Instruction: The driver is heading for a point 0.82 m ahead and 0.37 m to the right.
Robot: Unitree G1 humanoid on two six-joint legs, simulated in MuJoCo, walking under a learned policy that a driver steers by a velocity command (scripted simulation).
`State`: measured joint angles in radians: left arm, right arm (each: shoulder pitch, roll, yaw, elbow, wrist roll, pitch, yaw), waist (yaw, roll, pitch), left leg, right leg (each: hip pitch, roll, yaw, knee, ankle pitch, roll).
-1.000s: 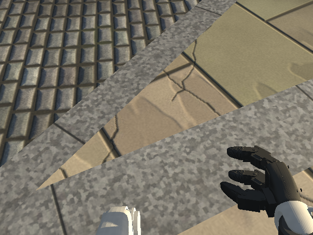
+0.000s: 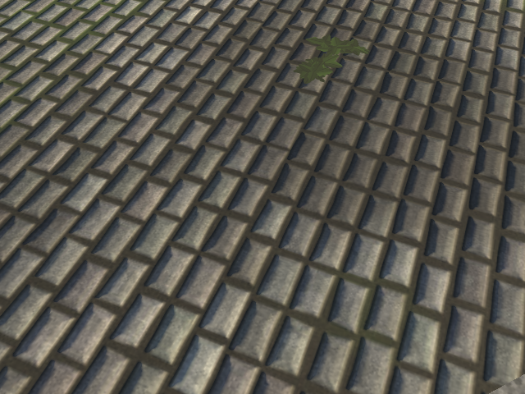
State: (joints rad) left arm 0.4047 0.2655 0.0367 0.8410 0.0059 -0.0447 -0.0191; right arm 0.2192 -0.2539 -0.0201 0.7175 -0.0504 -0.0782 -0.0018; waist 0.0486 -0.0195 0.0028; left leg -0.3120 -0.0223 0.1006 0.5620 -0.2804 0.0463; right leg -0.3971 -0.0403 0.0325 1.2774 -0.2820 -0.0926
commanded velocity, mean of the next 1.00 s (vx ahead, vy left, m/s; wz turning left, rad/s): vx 0.90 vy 0.00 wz -0.81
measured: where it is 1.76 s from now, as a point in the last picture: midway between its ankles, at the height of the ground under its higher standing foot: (417, 227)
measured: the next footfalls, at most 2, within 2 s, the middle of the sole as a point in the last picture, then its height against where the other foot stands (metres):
right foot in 0.30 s outside the picture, level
left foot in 0.72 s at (340, 247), level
